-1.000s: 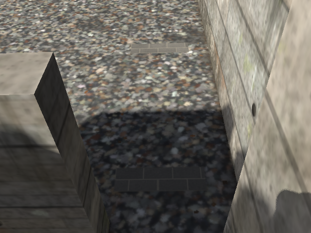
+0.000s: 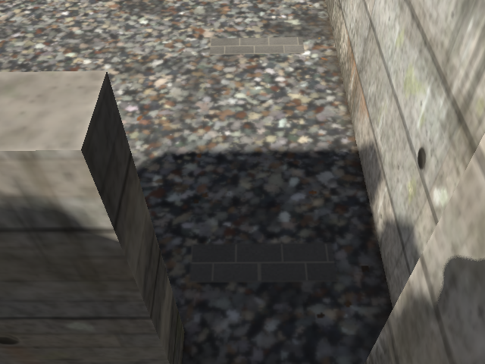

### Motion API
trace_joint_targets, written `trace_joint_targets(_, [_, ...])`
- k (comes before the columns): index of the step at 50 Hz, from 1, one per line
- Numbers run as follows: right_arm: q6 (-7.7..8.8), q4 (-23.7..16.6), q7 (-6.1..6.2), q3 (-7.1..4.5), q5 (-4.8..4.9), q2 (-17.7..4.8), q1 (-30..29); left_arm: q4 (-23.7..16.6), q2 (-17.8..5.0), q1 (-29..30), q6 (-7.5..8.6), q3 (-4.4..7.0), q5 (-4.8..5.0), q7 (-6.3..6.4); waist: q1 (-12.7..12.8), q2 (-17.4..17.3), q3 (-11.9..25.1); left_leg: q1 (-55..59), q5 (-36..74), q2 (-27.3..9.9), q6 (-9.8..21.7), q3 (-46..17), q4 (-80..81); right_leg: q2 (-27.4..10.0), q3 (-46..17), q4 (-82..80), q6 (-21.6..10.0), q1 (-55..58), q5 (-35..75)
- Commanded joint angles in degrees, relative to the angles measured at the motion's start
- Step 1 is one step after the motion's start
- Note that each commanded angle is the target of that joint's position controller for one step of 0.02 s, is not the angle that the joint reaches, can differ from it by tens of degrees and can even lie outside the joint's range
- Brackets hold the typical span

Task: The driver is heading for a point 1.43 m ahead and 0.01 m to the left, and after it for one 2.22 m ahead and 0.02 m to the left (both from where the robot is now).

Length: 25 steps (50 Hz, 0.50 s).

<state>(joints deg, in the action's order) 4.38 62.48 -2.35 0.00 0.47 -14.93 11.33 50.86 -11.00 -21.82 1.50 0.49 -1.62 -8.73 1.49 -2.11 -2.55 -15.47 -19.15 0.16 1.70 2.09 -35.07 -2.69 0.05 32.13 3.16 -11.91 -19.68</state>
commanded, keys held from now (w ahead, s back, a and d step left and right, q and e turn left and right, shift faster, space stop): no key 0.28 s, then w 0.72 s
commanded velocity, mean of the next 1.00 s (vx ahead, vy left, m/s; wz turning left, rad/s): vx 0.25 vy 0.00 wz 0.00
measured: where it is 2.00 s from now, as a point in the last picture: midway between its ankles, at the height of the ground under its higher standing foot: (256, 313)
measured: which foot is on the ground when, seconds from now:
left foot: down 0.00-0.76, up 0.78-0.86, down 0.88-1.00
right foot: down 0.00-0.44, up 0.46-0.70, down 0.72-1.00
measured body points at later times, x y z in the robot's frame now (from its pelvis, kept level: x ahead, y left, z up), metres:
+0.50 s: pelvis +0.04 +0.00 -0.01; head +0.04 -0.01 +0.44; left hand +0.04 +0.26 -0.15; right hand +0.09 -0.29 -0.15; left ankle +0.00 +0.09 -0.73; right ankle -0.03 -0.14 -0.72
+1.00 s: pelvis +0.23 -0.07 -0.09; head +0.20 -0.08 +0.36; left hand +0.20 +0.17 -0.23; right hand +0.34 -0.29 -0.22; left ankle +0.10 +0.04 -0.72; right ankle +0.18 -0.17 -0.75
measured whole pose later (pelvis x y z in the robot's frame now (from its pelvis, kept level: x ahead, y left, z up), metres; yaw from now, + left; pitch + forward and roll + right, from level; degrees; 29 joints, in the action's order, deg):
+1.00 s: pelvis +0.23 -0.07 -0.09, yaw +4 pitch +5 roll -1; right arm 8.5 50.0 3.0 3.6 -3.6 -14.0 17.2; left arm 57.3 -10.1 -25.9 10.9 -0.2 -5.5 1.8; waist 2.1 -3.4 10.7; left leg -27.5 -34.7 1.0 0.0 -3.5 -72.1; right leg 0.2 5.5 61.9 -2.4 -30.7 -1.1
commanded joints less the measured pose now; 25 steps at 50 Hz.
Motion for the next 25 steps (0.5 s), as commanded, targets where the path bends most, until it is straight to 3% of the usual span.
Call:
trace_joint_targets(1, [0.19,-2.7,-0.27,-1.62,0.08,-7.5,-0.4,-1.1,-5.7,-3.9,0.23,0.96,0.15,0.92,-0.2,0.5,0.7,7.3,19.1,-1.5,-2.1,-2.1,6.7,1.8,3.9,-4.1,-0.6,-6.7,5.8])
trace_joint_targets(2, [0.04,-3.0,-0.26,-1.62,-0.10,-7.4,-0.5,-0.8,-6.2,-4.5,0.34,1.08,0.10,0.96,0.0,2.3,0.6,7.9,19.2,-1.6,-2.1,-2.1,6.4,1.5,4.0,-4.5,-0.3,-6.9,5.4])
trace_joint_targets(3, [0.36,-3.6,-0.22,-2.00,-0.27,-8.6,-1.8,-0.6,-6.7,-3.6,0.22,1.32,0.21,1.02,-0.1,1.8,1.1,8.5,21.9,-1.6,-2.1,-2.2,5.9,1.4,4.1,-3.8,-0.2,-7.8,5.9])
trace_joint_targets(6, [0.32,-3.1,-0.31,-2.00,0.13,-7.8,-0.1,0.6,-5.4,-4.8,0.10,0.63,0.30,0.88,-0.6,1.8,0.9,9.2,21.0,-1.0,-1.9,-1.7,5.7,0.7,3.6,-4.0,0.0,-8.2,5.7])
trace_joint_targets(10, [0.35,-3.3,-0.33,-2.32,-0.15,-8.3,-1.2,0.8,-6.8,-3.4,0.22,0.89,0.15,0.74,-0.6,2.4,0.5,8.5,19.8,-0.4,-1.4,-1.4,5.6,0.7,3.8,-3.6,-0.2,-8.7,5.8])
trace_joint_targets(14, [0.48,-3.5,-0.88,-2.50,0.24,-8.7,-1.8,2.2,-7.0,-3.0,0.16,1.03,-0.05,1.11,-0.2,2.7,0.6,7.8,18.6,-0.2,-0.9,-1.7,5.4,0.3,3.8,-3.5,-0.2,-8.2,6.4])
trace_joint_targets(15, [0.46,-3.5,-0.42,-2.61,-0.03,-8.5,-1.6,2.2,-7.2,-3.7,0.09,1.00,0.01,1.14,-0.6,2.1,0.4,8.1,13.2,0.2,-0.9,-1.1,5.8,0.3,3.6,-4.2,-0.6,-8.6,2.6])
trace_joint_targets(16, [0.42,-3.6,0.11,-3.21,-0.39,-10.0,-1.3,2.2,-8.9,-3.5,0.07,1.71,-0.33,1.38,-0.8,2.5,-0.5,6.7,2.4,0.6,-0.2,-1.1,6.5,0.4,3.5,-4.6,-1.6,-8.9,-3.9])
trace_joint_targets(17, [0.44,-3.8,0.52,-4.25,-0.80,-12.9,-0.8,1.5,-11.5,-1.3,0.14,2.92,-1.36,2.03,-0.9,3.6,-1.6,3.8,-11.3,0.0,1.5,-2.5,7.6,0.3,3.2,-4.6,-3.4,-9.0,-10.7])
trace_joint_targets(19, [0.97,-4.8,1.32,-5.02,-1.27,-13.5,-0.3,0.8,-11.0,-1.1,0.62,3.46,-2.88,3.37,-0.7,2.7,-5.2,-1.5,-24.7,-2.6,5.8,-6.8,9.0,-1.1,0.4,-4.7,-7.2,-10.6,-18.5])
trace_joint_targets(21, [2.12,-4.9,2.13,-4.74,-1.73,-11.2,3.3,0.2,-7.1,0.5,1.31,2.83,-3.65,4.65,-1.7,-0.1,-4.7,-1.0,-25.0,-5.8,10.7,-11.9,9.1,-0.8,0.3,0.2,-9.2,-12.6,-16.1])
trace_joint_targets(22, [2.60,-5.5,2.46,-4.67,-1.81,-10.6,5.3,-0.1,-4.3,2.8,2.18,1.79,-4.09,5.26,-3.2,-3.8,-2.0,2.3,-22.5,-8.6,13.0,-16.1,10.9,0.0,1.5,6.2,-8.9,-14.4,-11.3])
trace_joint_targets(23, [2.73,-5.7,2.80,-4.51,-1.16,-10.5,8.6,0.4,-3.2,2.8,2.98,1.38,-3.95,5.66,-4.3,-5.8,0.0,4.4,-20.1,-11.5,15.7,-22.6,12.6,1.5,3.0,13.1,-7.5,-16.0,-8.1])
trace_joint_targets(25, [2.99,-6.5,3.82,-4.79,-1.34,-12.8,11.9,-0.1,-2.2,4.0,4.62,0.86,-3.92,5.99,-4.9,-6.5,0.5,6.8,-10.6,-14.7,19.2,-29.7,9.7,3.0,1.4,21.9,-6.8,-22.2,-6.4])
